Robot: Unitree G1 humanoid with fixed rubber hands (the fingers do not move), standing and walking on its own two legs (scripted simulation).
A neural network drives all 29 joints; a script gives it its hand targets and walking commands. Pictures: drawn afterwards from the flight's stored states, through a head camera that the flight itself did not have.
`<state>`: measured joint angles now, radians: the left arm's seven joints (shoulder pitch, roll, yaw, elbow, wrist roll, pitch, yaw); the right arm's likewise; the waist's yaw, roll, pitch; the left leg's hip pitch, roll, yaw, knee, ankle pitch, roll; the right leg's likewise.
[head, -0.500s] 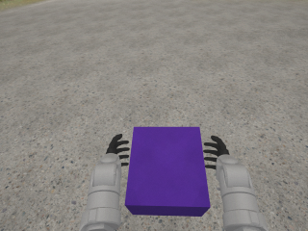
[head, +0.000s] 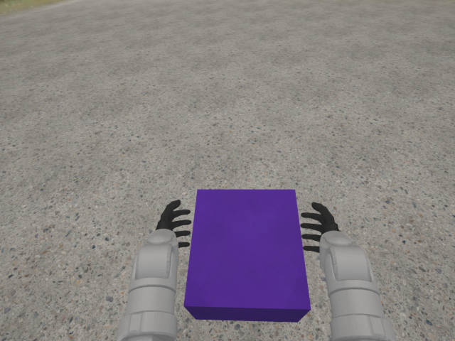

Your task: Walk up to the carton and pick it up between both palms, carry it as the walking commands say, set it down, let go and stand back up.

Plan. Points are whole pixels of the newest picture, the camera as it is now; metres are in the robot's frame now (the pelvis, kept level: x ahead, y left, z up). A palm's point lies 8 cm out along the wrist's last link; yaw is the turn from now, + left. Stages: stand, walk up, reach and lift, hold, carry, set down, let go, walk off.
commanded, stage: hold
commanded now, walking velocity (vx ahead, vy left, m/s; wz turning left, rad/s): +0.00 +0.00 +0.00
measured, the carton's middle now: (245, 253) +0.31 +0.00 -0.04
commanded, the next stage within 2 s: carry in 0.06 s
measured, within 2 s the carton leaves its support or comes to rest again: neither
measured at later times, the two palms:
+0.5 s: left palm (220, 229) +0.30 +0.05 +0.06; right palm (387, 249) +0.25 -0.23 +0.06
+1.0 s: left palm (286, 246) +0.26 -0.07 +0.06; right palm out of the picture +0.21 -0.35 +0.06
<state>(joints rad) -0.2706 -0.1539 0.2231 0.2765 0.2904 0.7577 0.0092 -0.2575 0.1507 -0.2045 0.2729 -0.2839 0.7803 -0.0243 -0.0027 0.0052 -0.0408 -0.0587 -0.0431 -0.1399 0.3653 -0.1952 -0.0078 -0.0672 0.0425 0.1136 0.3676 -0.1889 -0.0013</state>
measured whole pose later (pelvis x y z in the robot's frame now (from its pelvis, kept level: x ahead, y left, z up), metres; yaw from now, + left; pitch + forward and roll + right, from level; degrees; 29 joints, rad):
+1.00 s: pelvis -0.06 -0.16 -0.02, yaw -6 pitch +5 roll +0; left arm -0.35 -0.18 0.14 -0.15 0.13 1.19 0.21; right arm -0.32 0.17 -0.16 -0.22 -0.10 1.25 -0.30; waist -0.02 0.02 -0.05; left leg -0.51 0.07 0.14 0.94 -0.52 -0.03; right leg -0.44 -0.02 -0.10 0.56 -0.21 -0.04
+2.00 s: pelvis -0.20 -0.42 -0.02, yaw -7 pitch +4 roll -2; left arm -0.34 -0.18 0.12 -0.20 0.11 1.19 0.26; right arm -0.34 0.17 -0.16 -0.20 -0.16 1.21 -0.22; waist 0.03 0.05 -0.06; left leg -0.45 0.21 0.08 0.65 -0.31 -0.09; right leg -0.36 -0.02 -0.08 0.52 -0.20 0.03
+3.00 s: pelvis -0.36 -0.63 -0.01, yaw -8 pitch +3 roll -2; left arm -0.30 -0.16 0.13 -0.17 0.12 1.22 0.25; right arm -0.33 0.17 -0.14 -0.14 -0.11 1.23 -0.28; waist 0.01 0.00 -0.04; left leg -0.33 0.11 0.14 0.54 -0.26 0.01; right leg -0.51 0.01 -0.04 0.92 -0.38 0.02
